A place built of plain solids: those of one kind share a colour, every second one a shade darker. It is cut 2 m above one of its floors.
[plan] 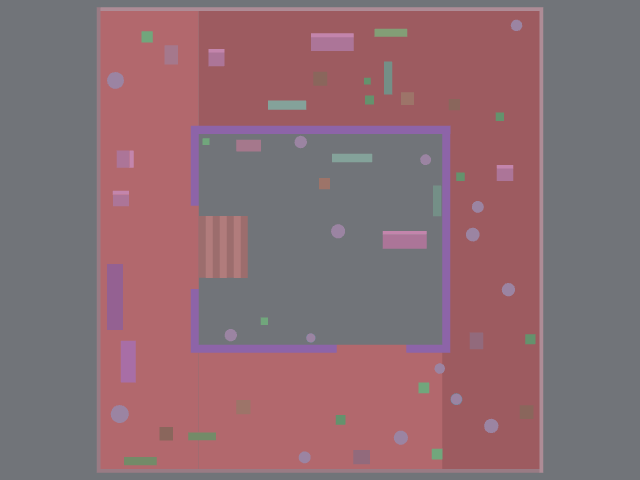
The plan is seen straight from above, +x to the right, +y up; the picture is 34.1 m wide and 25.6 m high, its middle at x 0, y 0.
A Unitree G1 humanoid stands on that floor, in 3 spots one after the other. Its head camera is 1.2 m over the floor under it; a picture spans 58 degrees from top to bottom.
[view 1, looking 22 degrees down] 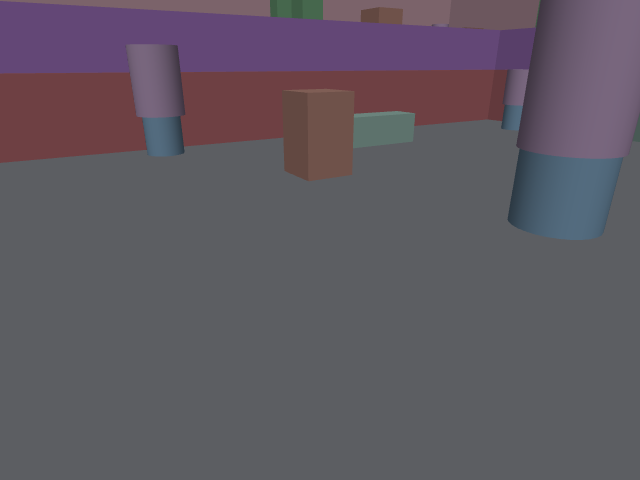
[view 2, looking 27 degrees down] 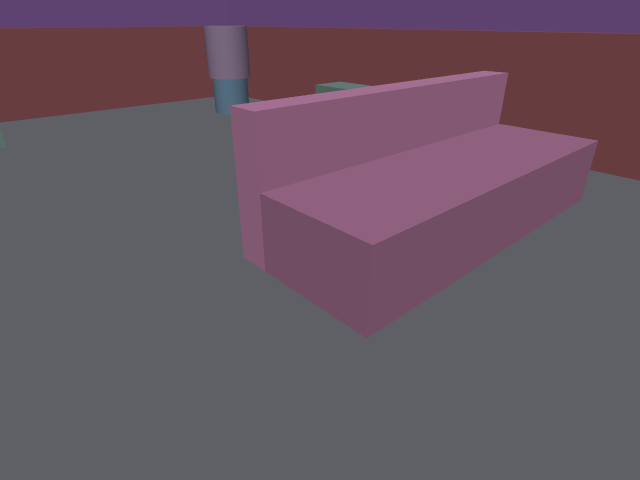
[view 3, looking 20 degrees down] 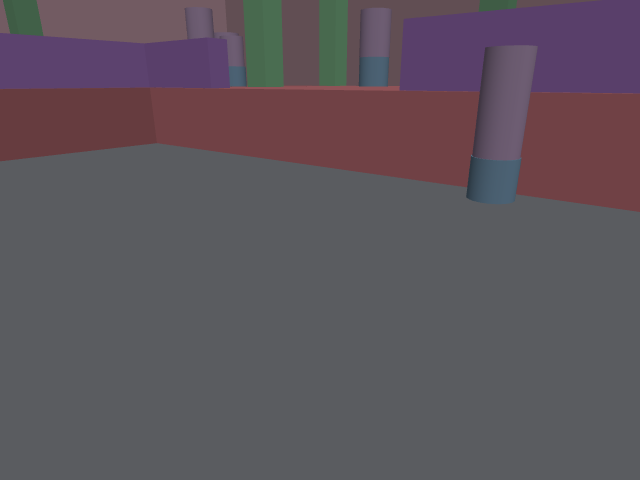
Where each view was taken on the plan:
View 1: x -2.37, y -1.40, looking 59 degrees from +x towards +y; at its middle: ground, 3.20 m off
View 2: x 2.23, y -1.40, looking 48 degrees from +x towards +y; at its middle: seat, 1.86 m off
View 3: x -1.87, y -0.41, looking -52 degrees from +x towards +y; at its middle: ground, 3.51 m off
